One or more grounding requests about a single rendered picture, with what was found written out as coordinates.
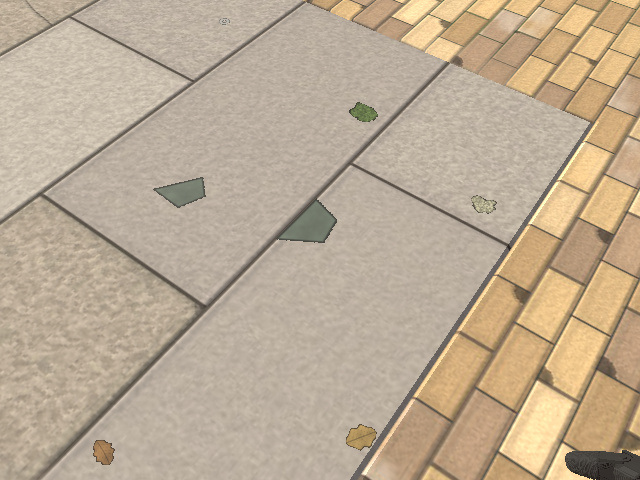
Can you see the right robot hand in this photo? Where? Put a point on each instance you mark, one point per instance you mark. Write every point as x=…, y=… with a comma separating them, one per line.
x=602, y=465

